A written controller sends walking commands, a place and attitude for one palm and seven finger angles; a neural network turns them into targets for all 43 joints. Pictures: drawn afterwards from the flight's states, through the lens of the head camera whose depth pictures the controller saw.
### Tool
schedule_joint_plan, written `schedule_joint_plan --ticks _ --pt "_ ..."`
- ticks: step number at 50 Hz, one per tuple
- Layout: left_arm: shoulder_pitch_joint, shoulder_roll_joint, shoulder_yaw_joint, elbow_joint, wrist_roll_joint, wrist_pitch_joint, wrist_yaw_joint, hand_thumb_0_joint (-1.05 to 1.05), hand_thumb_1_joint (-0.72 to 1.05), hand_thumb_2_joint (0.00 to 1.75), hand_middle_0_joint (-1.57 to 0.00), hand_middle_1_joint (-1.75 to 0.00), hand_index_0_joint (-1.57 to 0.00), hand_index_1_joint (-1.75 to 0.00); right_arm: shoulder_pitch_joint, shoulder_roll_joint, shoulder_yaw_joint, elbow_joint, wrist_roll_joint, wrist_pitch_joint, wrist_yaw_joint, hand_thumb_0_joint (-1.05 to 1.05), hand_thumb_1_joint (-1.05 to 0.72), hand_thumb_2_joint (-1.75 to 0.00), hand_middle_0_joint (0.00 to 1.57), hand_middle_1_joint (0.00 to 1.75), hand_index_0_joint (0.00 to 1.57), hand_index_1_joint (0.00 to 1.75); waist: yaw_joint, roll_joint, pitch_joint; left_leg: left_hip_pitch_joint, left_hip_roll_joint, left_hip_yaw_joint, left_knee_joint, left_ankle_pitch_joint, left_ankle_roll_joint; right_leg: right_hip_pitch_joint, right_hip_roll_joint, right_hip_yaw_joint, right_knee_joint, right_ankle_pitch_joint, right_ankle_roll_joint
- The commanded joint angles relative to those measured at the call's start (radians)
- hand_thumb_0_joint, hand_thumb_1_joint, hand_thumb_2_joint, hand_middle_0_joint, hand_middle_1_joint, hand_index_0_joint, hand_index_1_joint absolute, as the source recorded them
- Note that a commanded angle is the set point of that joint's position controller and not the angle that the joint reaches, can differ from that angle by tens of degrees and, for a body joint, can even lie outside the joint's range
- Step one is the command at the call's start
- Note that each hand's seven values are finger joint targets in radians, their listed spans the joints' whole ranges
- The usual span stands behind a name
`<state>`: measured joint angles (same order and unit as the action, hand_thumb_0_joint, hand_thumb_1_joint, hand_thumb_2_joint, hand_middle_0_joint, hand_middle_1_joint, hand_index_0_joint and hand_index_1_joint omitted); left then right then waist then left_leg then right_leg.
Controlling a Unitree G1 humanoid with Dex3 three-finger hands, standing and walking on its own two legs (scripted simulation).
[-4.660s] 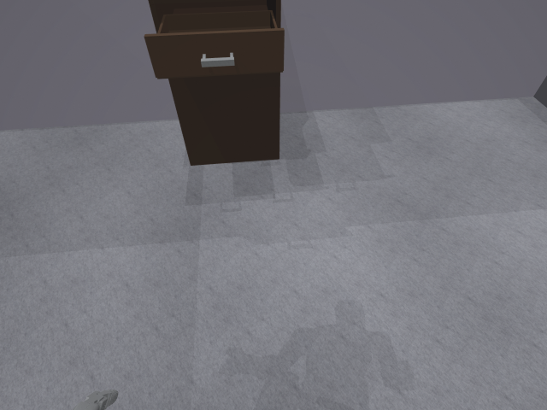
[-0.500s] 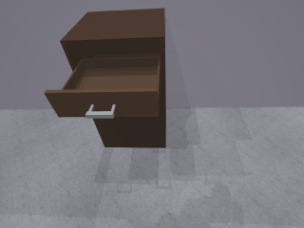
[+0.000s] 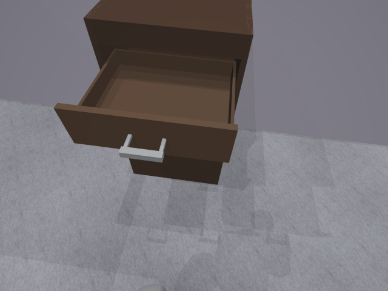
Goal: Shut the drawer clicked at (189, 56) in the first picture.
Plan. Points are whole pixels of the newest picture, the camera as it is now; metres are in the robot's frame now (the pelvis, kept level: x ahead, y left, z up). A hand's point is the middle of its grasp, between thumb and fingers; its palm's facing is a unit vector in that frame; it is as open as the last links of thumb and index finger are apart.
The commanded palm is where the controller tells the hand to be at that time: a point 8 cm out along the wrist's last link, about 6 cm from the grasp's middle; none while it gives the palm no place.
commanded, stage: take the last steps up to it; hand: left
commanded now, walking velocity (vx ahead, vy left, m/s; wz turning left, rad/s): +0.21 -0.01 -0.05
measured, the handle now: (144, 147) +0.43 +0.18 -0.01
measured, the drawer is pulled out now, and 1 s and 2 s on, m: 0.30 0.30 0.30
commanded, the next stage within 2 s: come to a stop and stand still in 0.22 s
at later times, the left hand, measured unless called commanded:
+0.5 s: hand (149, 251) +0.22 +0.13 -0.14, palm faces -0.04 -0.97 -0.23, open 7.4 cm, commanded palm none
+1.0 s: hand out of the picture +0.08 +0.23 -0.16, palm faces +0.06 -0.98 -0.19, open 7.4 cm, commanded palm none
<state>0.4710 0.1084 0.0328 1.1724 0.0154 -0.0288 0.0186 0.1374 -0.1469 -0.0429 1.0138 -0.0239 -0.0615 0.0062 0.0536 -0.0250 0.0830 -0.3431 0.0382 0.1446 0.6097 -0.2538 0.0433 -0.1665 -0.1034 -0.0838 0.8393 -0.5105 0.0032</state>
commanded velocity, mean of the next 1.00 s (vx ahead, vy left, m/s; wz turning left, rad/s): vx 0.03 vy -0.01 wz -0.01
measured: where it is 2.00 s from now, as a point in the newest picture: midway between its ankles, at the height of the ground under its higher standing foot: outside the picture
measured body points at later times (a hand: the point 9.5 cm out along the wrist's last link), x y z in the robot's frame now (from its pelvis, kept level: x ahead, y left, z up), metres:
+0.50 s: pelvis +0.11 -0.03 +0.01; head +0.14 -0.07 +0.45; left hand +0.22 +0.18 -0.13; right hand +0.06 -0.24 -0.17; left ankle +0.05 +0.10 -0.70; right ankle +0.17 -0.12 -0.72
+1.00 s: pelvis +0.06 +0.03 +0.02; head +0.05 +0.06 +0.47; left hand +0.07 +0.28 -0.15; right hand +0.06 -0.19 -0.12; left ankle +0.04 +0.14 -0.72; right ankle +0.09 -0.11 -0.67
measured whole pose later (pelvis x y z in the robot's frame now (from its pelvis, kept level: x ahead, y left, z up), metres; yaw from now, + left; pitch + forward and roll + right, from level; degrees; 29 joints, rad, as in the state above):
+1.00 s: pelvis +0.06 +0.03 +0.02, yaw -1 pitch +0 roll -1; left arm 0.27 0.22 0.07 1.07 0.02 0.06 0.01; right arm 0.31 -0.13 -0.01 1.07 -0.03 0.01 -0.03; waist 0.01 -0.05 -0.02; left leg -0.15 0.02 0.02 0.39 -0.24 0.01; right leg -0.45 0.00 0.02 0.85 -0.28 0.02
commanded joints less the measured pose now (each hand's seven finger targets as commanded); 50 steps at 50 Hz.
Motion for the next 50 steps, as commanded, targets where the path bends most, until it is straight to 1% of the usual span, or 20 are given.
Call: schedule_joint_plan --ticks 1,5,14,16,18,19,20,21,22,23,27,32,38,41,42,43,44,45,47,50 --pt "-0.086 0.079 0.027 -0.102 0.004 -0.021 0.0 0.0 0.9 0.9 -0.2 -0.3 -0.2 -0.3 0.247 -0.145 -0.024 0.037 0.005 -0.002 -0.034 0.0 -0.9 -0.9 0.2 0.3 0.2 0.3 -0.099 0.15 -0.067 0.304 0.33 -0.334 -0.334 0.343 0.149 -0.424 -0.022 0.067 0.415 0.079 -0.026" --pt "-0.052 0.053 0.028 -0.093 0.012 0.01 -0.011 0.0 0.9 0.9 -0.2 -0.3 -0.2 -0.3 0.19 -0.079 -0.009 0.019 0.006 -0.021 -0.035 0.0 -0.9 -0.9 0.2 0.3 0.2 0.3 -0.034 0.124 -0.019 0.14 0.241 -0.158 -0.392 0.401 0.114 -0.334 -0.026 0.05 0.315 0.207 0.002" --pt "-0.258 0.094 0.024 -0.197 0.009 0.025 -0.02 0.0 0.9 0.9 -0.2 -0.3 -0.2 -0.3 0.208 -0.139 -0.02 0.03 -0.005 -0.003 -0.03 0.0 -0.9 -0.9 0.2 0.3 0.2 0.3 -0.053 0.127 0.01 0.202 0.252 -0.147 -0.386 0.296 0.146 -0.302 -0.008 0.016 -0.09 0.242 0.004" --pt "-0.274 0.093 0.022 -0.204 0.011 0.018 -0.02 0.0 0.9 0.9 -0.2 -0.3 -0.2 -0.3 0.218 -0.144 -0.022 0.04 -0.007 0.006 -0.03 0.0 -0.9 -0.9 0.2 0.3 0.2 0.3 -0.059 0.105 0.006 0.195 0.246 -0.149 -0.34 0.274 0.132 -0.231 0.022 -0.009 -0.17 0.241 -0.002" --pt "-0.19 0.101 0.021 -0.173 0.012 0.006 -0.01 0.0 0.9 0.9 -0.2 -0.3 -0.2 -0.3 0.204 -0.123 -0.009 0.052 -0.002 0.012 -0.035 0.0 -0.9 -0.9 0.2 0.3 0.2 0.3 -0.011 0.047 -0.032 0.151 0.189 -0.102 -0.199 0.325 0.068 -0.048 0.04 -0.012 -0.338 0.394 -0.001" --pt "-0.125 0.149 0.026 -0.148 0.013 -0.009 -0.001 0.0 0.9 0.9 -0.2 -0.3 -0.2 -0.3 0.219 -0.092 -0.001 0.059 0.007 0.01 -0.034 0.0 -0.9 -0.9 0.2 0.3 0.2 0.3 0.01 -0.044 -0.081 0.101 0.121 -0.062 -0.089 0.236 0.01 0.087 -0.023 0.071 -0.401 0.649 -0.004" --pt "-0.096 0.219 0.031 -0.134 0.012 -0.021 0.011 0.0 0.9 0.9 -0.2 -0.3 -0.2 -0.3 0.266 -0.055 0.006 0.056 0.017 0.014 -0.031 0.0 -0.9 -0.9 0.2 0.3 0.2 0.3 -0.013 -0.196 -0.171 0.007 0.037 -0.026 0.015 -0.05 -0.045 0.213 -0.206 0.275 -0.406 1.02 -0.07" --pt "-0.092 0.255 0.03 -0.136 0.0 -0.017 0.012 0.0 0.9 0.9 -0.2 -0.3 -0.2 -0.3 0.295 -0.066 0.001 0.06 0.023 0.03 -0.038 0.0 -0.9 -0.9 0.2 0.3 0.2 0.3 -0.023 -0.183 -0.203 0.037 0.003 -0.048 0.124 -0.324 -0.071 0.192 -0.313 0.304 -0.432 1.26 -0.173" --pt "-0.118 0.255 0.028 -0.147 0.0 -0.008 0.017 0.0 0.9 0.9 -0.2 -0.3 -0.2 -0.3 0.272 -0.056 -0.005 0.055 0.027 0.049 -0.045 0.0 -0.9 -0.9 0.2 0.3 0.2 0.3 -0.026 -0.107 -0.17 0.042 0.007 -0.085 0.213 -0.38 -0.07 0.132 -0.332 0.284 -0.423 1.378 -0.217" --pt "-0.15 0.255 0.034 -0.148 0.001 -0.008 0.025 0.0 0.9 0.9 -0.2 -0.3 -0.2 -0.3 0.271 -0.054 -0.005 0.059 0.028 0.064 -0.047 0.0 -0.9 -0.9 0.2 0.3 0.2 0.3 -0.033 -0.191 -0.195 0.024 0.013 -0.111 0.288 -0.373 -0.076 0.123 -0.315 0.289 -0.414 1.383 -0.226" --pt "-0.224 0.236 0.042 -0.169 0.005 0.016 0.04 0.0 0.9 0.9 -0.2 -0.3 -0.2 -0.3 0.229 -0.068 -0.019 0.06 0.024 0.099 -0.042 0.0 -0.9 -0.9 0.2 0.3 0.2 0.3 -0.033 -0.051 -0.171 -0.036 -0.004 -0.155 0.421 -0.283 -0.088 0.078 -0.27 0.212 -0.436 1.153 -0.21" --pt "-0.282 0.246 0.058 -0.208 0.011 0.033 0.04 0.0 0.9 0.9 -0.2 -0.3 -0.2 -0.3 0.212 -0.083 -0.039 0.024 0.011 0.134 -0.023 0.0 -0.9 -0.9 0.2 0.3 0.2 0.3 -0.047 -0.12 -0.136 -0.048 -0.006 -0.16 0.488 -0.172 -0.105 -0.065 -0.239 0.181 -0.535 0.69 -0.181" --pt "-0.291 0.267 0.062 -0.221 0.027 0.049 0.026 0.0 0.9 0.9 -0.2 -0.3 -0.2 -0.3 0.196 -0.082 -0.024 -0.003 0.011 0.105 -0.009 0.0 -0.9 -0.9 0.2 0.3 0.2 0.3 -0.033 -0.218 -0.121 0.067 -0.02 -0.092 0.148 -0.207 -0.079 -0.125 -0.175 0.23 -0.649 0.074 -0.138" --pt "-0.301 0.245 0.052 -0.199 0.015 0.058 0.021 0.0 0.9 0.9 -0.2 -0.3 -0.2 -0.3 0.329 -0.064 -0.01 0.047 0.011 0.082 -0.016 0.0 -0.9 -0.9 0.2 0.3 0.2 0.3 -0.096 -0.173 -0.124 0.31 -0.049 -0.049 -0.197 -0.079 -0.06 -0.247 -0.095 0.182 -0.606 -0.062 -0.058" --pt "-0.285 0.202 0.037 -0.194 0.005 0.06 0.016 0.0 0.9 0.9 -0.2 -0.3 -0.2 -0.3 0.347 -0.092 -0.011 0.052 0.007 0.072 -0.021 0.0 -0.9 -0.9 0.2 0.3 0.2 0.3 -0.102 -0.055 -0.109 0.323 0.0 -0.131 -0.308 -0.108 -0.058 -0.279 -0.039 0.14 -0.477 -0.063 -0.026" --pt "-0.258 0.132 0.023 -0.197 -0.009 0.065 0.01 0.0 0.9 0.9 -0.2 -0.3 -0.2 -0.3 0.307 -0.158 -0.02 0.034 -0.008 0.061 -0.027 0.0 -0.9 -0.9 0.2 0.3 0.2 0.3 -0.09 0.223 -0.039 0.184 0.177 -0.397 -0.47 -0.348 -0.012 -0.334 0.057 0.069 -0.279 0.02 0.017" --pt "-0.272 0.115 0.021 -0.201 -0.008 0.07 0.01 0.0 0.9 0.9 -0.2 -0.3 -0.2 -0.3 0.198 -0.201 -0.018 -0.013 -0.011 0.067 -0.034 0.0 -0.9 -0.9 0.2 0.3 0.2 0.3 -0.071 0.31 0.083 -0.057 0.306 -0.535 -0.593 -0.503 0.032 -0.322 0.087 0.061 -0.148 0.081 0.022" --pt "-0.266 0.141 0.031 -0.19 0.001 0.071 0.003 0.0 0.9 0.9 -0.2 -0.3 -0.2 -0.3 0.106 -0.202 -0.008 -0.039 -0.015 0.067 -0.035 0.0 -0.9 -0.9 0.2 0.3 0.2 0.3 -0.042 0.236 0.118 -0.184 0.316 -0.54 -0.626 -0.537 0.064 -0.249 0.065 0.122 -0.05 0.143 0.014" --pt "-0.19 0.159 0.045 -0.154 0.015 0.076 -0.009 0.0 0.9 0.9 -0.2 -0.3 -0.2 -0.3 0.068 -0.171 -0.001 -0.035 -0.006 0.053 -0.045 0.0 -0.9 -0.9 0.2 0.3 0.2 0.3 -0.005 0.221 0.088 -0.117 0.226 -0.415 -0.569 -0.372 0.016 -0.27 0.099 0.136 0.089 0.204 0.016" --pt "-0.145 0.157 0.043 -0.115 0.013 0.06 -0.015 0.0 0.9 0.9 -0.2 -0.3 -0.2 -0.3 0.158 -0.155 -0.001 -0.005 0.002 0.037 -0.056 0.0 -0.9 -0.9 0.2 0.3 0.2 0.3 -0.032 0.146 0.033 0.134 0.18 -0.309 -0.486 -0.129 0.014 -0.4 0.107 0.131 0.178 0.263 0.031"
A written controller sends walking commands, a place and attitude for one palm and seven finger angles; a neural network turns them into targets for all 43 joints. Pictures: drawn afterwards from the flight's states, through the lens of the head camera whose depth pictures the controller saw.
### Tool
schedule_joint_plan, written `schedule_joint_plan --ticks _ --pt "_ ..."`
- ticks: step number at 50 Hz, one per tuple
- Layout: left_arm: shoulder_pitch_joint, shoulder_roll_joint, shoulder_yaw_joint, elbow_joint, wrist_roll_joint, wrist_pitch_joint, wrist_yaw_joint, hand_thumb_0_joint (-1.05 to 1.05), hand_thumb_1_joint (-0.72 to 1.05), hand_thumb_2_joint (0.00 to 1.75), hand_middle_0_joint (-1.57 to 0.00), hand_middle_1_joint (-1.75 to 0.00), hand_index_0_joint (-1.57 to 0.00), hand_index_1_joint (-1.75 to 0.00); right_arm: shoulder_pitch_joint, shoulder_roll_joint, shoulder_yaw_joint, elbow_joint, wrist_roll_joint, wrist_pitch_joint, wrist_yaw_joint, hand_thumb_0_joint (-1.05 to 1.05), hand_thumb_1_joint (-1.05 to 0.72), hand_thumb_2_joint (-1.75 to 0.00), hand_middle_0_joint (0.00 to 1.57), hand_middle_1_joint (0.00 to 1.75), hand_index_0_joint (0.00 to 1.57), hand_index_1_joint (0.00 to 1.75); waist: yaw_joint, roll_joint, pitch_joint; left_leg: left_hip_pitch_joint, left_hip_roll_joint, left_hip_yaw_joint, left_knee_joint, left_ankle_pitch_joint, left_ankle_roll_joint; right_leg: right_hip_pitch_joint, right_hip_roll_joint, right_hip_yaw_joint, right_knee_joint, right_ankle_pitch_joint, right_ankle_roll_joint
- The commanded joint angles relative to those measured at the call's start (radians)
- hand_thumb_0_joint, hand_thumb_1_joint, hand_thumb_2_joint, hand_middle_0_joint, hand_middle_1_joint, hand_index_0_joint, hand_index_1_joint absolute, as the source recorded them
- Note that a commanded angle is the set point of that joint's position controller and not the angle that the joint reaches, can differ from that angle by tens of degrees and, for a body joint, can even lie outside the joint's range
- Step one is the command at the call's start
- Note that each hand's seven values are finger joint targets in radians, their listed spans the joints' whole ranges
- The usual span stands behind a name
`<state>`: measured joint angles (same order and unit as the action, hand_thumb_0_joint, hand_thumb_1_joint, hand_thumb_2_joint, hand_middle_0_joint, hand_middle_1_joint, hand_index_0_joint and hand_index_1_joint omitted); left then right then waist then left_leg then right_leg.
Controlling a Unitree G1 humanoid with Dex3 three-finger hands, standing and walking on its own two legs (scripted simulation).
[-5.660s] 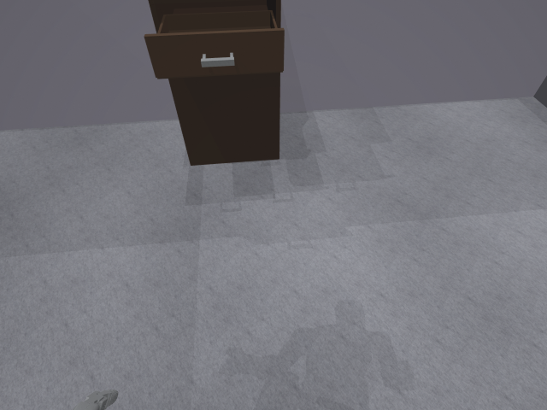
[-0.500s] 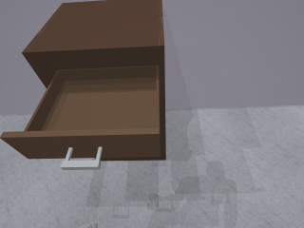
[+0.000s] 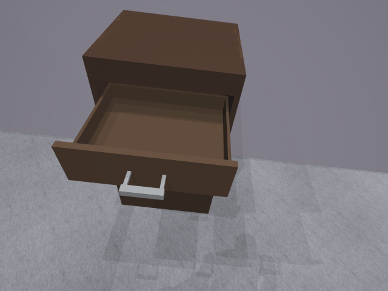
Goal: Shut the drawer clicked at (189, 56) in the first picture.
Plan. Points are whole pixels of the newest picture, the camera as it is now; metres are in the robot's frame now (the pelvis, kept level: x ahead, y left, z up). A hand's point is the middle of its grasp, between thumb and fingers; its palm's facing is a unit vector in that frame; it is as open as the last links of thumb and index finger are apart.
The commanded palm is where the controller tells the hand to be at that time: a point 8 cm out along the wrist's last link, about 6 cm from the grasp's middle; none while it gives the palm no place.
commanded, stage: come to a stop and stand still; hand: left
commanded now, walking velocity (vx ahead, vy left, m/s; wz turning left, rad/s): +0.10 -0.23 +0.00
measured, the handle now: (144, 184) +0.37 +0.15 -0.04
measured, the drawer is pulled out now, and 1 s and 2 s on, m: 0.30 0.30 0.30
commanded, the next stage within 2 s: look again from close up in 0.84 s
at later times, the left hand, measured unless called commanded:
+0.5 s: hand out of the picture +0.03 +0.12 -0.17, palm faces -0.01 -0.97 -0.25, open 7.3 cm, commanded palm none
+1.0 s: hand out of the picture -0.04 +0.08 -0.18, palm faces +0.02 -0.98 -0.17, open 7.4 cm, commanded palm none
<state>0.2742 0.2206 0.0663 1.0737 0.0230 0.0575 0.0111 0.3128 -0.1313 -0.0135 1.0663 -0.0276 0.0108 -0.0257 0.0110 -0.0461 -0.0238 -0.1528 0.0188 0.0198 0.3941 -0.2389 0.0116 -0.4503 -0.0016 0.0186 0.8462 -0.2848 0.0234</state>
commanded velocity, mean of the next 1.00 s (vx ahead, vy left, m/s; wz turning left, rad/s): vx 0.01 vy -0.02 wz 0.00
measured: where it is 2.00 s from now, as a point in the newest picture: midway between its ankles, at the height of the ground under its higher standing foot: outside the picture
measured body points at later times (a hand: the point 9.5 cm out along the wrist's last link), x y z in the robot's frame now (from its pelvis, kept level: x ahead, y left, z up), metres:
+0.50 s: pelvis -0.01 -0.06 -0.01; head +0.00 -0.09 +0.44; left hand +0.03 +0.17 -0.15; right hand -0.06 -0.27 -0.18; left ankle -0.01 +0.09 -0.74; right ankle -0.05 -0.14 -0.75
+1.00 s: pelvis -0.01 -0.07 -0.01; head +0.02 -0.08 +0.44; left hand -0.04 +0.13 -0.16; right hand -0.01 -0.30 -0.17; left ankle -0.01 +0.08 -0.75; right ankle -0.04 -0.14 -0.75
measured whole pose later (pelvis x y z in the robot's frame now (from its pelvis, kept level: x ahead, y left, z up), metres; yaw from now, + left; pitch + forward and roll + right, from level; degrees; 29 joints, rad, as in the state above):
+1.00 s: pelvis -0.01 -0.07 -0.01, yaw -1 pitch -1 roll +0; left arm 0.33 0.11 -0.01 1.13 0.01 -0.01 0.04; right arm 0.26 -0.16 -0.02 1.10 -0.02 0.02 -0.04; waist 0.01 0.03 0.06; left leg -0.20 0.09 0.02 0.46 -0.24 -0.04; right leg -0.12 0.06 -0.09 0.41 -0.28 -0.07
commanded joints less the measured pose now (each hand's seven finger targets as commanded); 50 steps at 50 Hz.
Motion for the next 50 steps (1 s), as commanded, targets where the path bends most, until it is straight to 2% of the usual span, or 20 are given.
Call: schedule_joint_plan --ticks 1,3,8,12,14,15,16,17,18,19,20,24,28,30,32,37,46,47,48,50 --pt "0.056 0.046 0.009 -0.018 0.007 -0.029 -0.007 0.0 0.9 0.9 -0.2 -0.3 -0.2 -0.3 0.022 -0.169 -0.033 -0.045 0.007 -0.038 -0.029 0.0 -0.9 -0.9 0.2 0.3 0.2 0.3 -0.004 0.168 0.109 0.022 0.209 -0.18 -0.246 -0.066 0.051 -0.149 0.002 0.031 0.181 0.033 0.015" --pt "0.036 0.044 0.009 -0.025 0.009 -0.03 -0.005 0.0 0.9 0.9 -0.2 -0.3 -0.2 -0.3 0.091 -0.155 -0.033 -0.02 0.005 -0.045 -0.038 0.0 -0.9 -0.9 0.2 0.3 0.2 0.3 -0.027 0.176 0.093 0.088 0.24 -0.185 -0.201 0.148 0.059 -0.165 -0.005 0.037 0.184 0.002 0.017" --pt "-0.002 0.017 -0.004 -0.041 0.001 -0.025 -0.006 0.0 0.9 0.9 -0.2 -0.3 -0.2 -0.3 0.141 -0.156 -0.04 0.016 -0.002 -0.043 -0.048 0.0 -0.9 -0.9 0.2 0.3 0.2 0.3 -0.052 0.192 0.031 0.191 0.295 -0.195 -0.116 0.444 0.152 -0.121 -0.037 0.006 0.061 -0.119 0.016" --pt "-0.018 -0.027 -0.023 -0.031 -0.01 -0.033 -0.004 0.0 0.9 0.9 -0.2 -0.3 -0.2 -0.3 0.114 -0.152 -0.045 0.032 -0.001 -0.032 -0.04 0.0 -0.9 -0.9 0.2 0.3 0.2 0.3 -0.06 0.228 0.029 0.08 0.256 -0.171 -0.093 0.407 0.144 0.075 -0.02 -0.053 -0.165 -0.164 0.0" --pt "0.044 -0.04 -0.025 -0.002 -0.013 -0.041 0.002 0.0 0.9 0.9 -0.2 -0.3 -0.2 -0.3 0.084 -0.153 -0.048 0.039 0.003 -0.027 -0.035 0.0 -0.9 -0.9 0.2 0.3 0.2 0.3 -0.026 0.227 0.002 0.036 0.233 -0.158 -0.056 0.338 0.122 0.186 -0.014 -0.064 -0.312 -0.05 -0.009" --pt "0.078 -0.04 -0.025 0.017 -0.011 -0.047 0.004 0.0 0.9 0.9 -0.2 -0.3 -0.2 -0.3 0.078 -0.148 -0.049 0.042 0.009 -0.024 -0.033 0.0 -0.9 -0.9 0.2 0.3 0.2 0.3 -0.008 0.194 -0.012 -0.004 0.204 -0.137 -0.02 0.275 0.093 0.272 -0.012 -0.081 -0.432 0.072 -0.008" --pt "0.098 -0.017 -0.024 0.031 -0.008 -0.056 0.01 0.0 0.9 0.9 -0.2 -0.3 -0.2 -0.3 0.091 -0.121 -0.046 0.047 0.016 -0.025 -0.028 0.0 -0.9 -0.9 0.2 0.3 0.2 0.3 -0.005 0.121 -0.021 -0.063 0.156 -0.098 0.028 0.2 0.048 0.365 -0.044 -0.045 -0.519 0.171 -0.011" --pt "0.108 0.029 -0.023 0.04 -0.009 -0.066 0.02 0.0 0.9 0.9 -0.2 -0.3 -0.2 -0.3 0.093 -0.073 -0.034 0.045 0.025 -0.027 -0.022 0.0 -0.9 -0.9 0.2 0.3 0.2 0.3 -0.007 0.012 -0.04 -0.162 0.101 -0.037 0.088 0.06 0.0 0.469 -0.155 0.081 -0.545 0.232 -0.04" --pt "0.098 0.066 -0.022 0.05 -0.011 -0.072 0.024 0.0 0.9 0.9 -0.2 -0.3 -0.2 -0.3 0.063 -0.032 -0.019 0.035 0.024 -0.024 -0.017 0.0 -0.9 -0.9 0.2 0.3 0.2 0.3 -0.009 -0.106 0.015 -0.2 0.041 0.02 0.105 -0.105 -0.031 0.404 -0.25 0.15 -0.561 0.3 -0.089" --pt "0.076 0.07 -0.025 0.043 -0.011 -0.071 0.022 0.0 0.9 0.9 -0.2 -0.3 -0.2 -0.3 0.051 -0.03 -0.019 0.031 0.018 -0.018 -0.014 0.0 -0.9 -0.9 0.2 0.3 0.2 0.3 -0.012 -0.074 0.047 -0.152 0.043 0.019 0.128 -0.152 -0.034 0.312 -0.277 0.145 -0.574 0.276 -0.122" --pt "0.057 0.059 -0.022 0.045 -0.01 -0.078 0.025 0.0 0.9 0.9 -0.2 -0.3 -0.2 -0.3 0.049 -0.025 -0.018 0.038 0.009 -0.008 -0.016 0.0 -0.9 -0.9 0.2 0.3 0.2 0.3 -0.011 -0.181 0.077 -0.164 0.048 0.015 0.164 -0.156 -0.034 0.299 -0.238 0.15 -0.581 0.361 -0.133" --pt "0.034 0.007 -0.042 0.05 -0.016 -0.082 0.032 0.0 0.9 0.9 -0.2 -0.3 -0.2 -0.3 0.075 -0.035 -0.012 0.074 0.016 -0.007 -0.024 0.0 -0.9 -0.9 0.2 0.3 0.2 0.3 -0.029 -0.093 0.083 -0.124 0.065 -0.004 0.128 -0.056 -0.035 0.35 -0.203 0.064 -0.491 0.659 -0.131" --pt "0.025 0.001 -0.044 0.043 -0.026 -0.074 0.033 0.0 0.9 0.9 -0.2 -0.3 -0.2 -0.3 0.076 -0.058 -0.007 0.095 0.016 -0.013 -0.028 0.0 -0.9 -0.9 0.2 0.3 0.2 0.3 -0.025 0.001 0.086 0.0 0.089 -0.015 0.023 0.225 -0.028 0.288 -0.131 0.031 -0.499 0.463 -0.07" --pt "0.025 0.011 -0.042 0.046 -0.021 -0.067 0.033 0.0 0.9 0.9 -0.2 -0.3 -0.2 -0.3 0.052 -0.058 -0.007 0.094 0.016 -0.005 -0.028 0.0 -0.9 -0.9 0.2 0.3 0.2 0.3 -0.021 0.028 0.14 0.004 0.089 -0.006 0.019 0.177 -0.031 0.24 -0.122 0.046 -0.548 0.34 -0.049" --pt "0.038 0.024 -0.04 0.05 -0.021 -0.064 0.032 0.0 0.9 0.9 -0.2 -0.3 -0.2 -0.3 0.04 -0.059 -0.005 0.092 0.018 -0.002 -0.028 0.0 -0.9 -0.9 0.2 0.3 0.2 0.3 -0.014 0.064 0.15 0.004 0.088 0.0 0.007 0.174 -0.031 0.255 -0.114 0.04 -0.557 0.328 -0.037" --pt "0.054 0.028 -0.04 0.052 -0.019 -0.066 0.032 0.0 0.9 0.9 -0.2 -0.3 -0.2 -0.3 0.022 -0.069 -0.007 0.078 0.019 0.004 -0.028 0.0 -0.9 -0.9 0.2 0.3 0.2 0.3 -0.016 0.007 0.13 0.023 0.08 0.004 -0.004 0.109 -0.033 0.262 -0.114 0.058 -0.605 0.24 -0.026" --pt "0.094 0.011 -0.043 0.064 -0.019 -0.077 0.033 0.0 0.9 0.9 -0.2 -0.3 -0.2 -0.3 0.014 -0.081 -0.004 0.071 0.019 -0.008 -0.028 0.0 -0.9 -0.9 0.2 0.3 0.2 0.3 -0.015 0.035 0.071 0.047 0.087 -0.004 -0.022 0.166 -0.031 0.307 -0.115 0.043 -0.573 0.332 -0.038" --pt "0.095 0.174 -0.05 -0.031 -0.003 -0.093 0.045 0.0 0.9 0.9 -0.2 -0.3 -0.2 -0.3 -0.067 -0.16 -0.016 -0.058 -0.002 0.0 -0.015 0.0 -0.9 -0.9 0.2 0.3 0.2 0.3 -0.021 -0.003 0.198 -0.003 0.049 -0.043 0.068 0.114 -0.005 0.203 -0.101 0.08 -0.545 0.303 0.008" --pt "0.085 0.127 -0.031 -0.018 -0.008 -0.097 0.049 0.0 0.9 0.9 -0.2 -0.3 -0.2 -0.3 -0.043 -0.15 -0.042 -0.069 0.006 -0.011 -0.014 0.0 -0.9 -0.9 0.2 0.3 0.2 0.3 -0.01 0.065 0.115 -0.068 0.058 -0.015 0.139 0.016 -0.006 0.197 -0.161 0.118 -0.535 0.145 0.001" --pt "0.099 0.113 -0.029 -0.027 -0.003 -0.107 0.048 0.0 0.9 0.9 -0.2 -0.3 -0.2 -0.3 -0.031 -0.128 -0.039 -0.07 0.009 -0.014 -0.016 0.0 -0.9 -0.9 0.2 0.3 0.2 0.3 -0.009 0.037 0.008 -0.113 0.032 -0.027 0.2 -0.026 -0.006 0.286 -0.193 0.159 -0.548 0.215 -0.031"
